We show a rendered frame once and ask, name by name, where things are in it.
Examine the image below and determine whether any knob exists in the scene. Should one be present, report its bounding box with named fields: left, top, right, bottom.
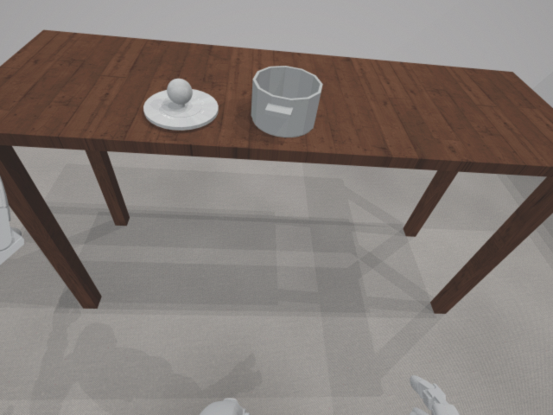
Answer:
left=167, top=79, right=193, bottom=105

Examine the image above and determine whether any robot left hand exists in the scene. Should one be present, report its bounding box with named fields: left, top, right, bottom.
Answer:
left=0, top=176, right=24, bottom=264

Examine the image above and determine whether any table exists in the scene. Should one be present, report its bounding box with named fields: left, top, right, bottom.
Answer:
left=0, top=30, right=553, bottom=314

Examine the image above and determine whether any lid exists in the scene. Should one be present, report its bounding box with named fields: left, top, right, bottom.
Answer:
left=143, top=89, right=219, bottom=131

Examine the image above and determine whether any pot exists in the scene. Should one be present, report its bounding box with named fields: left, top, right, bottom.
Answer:
left=251, top=66, right=323, bottom=137

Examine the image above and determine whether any robot right hand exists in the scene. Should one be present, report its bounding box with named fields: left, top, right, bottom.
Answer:
left=410, top=375, right=460, bottom=415

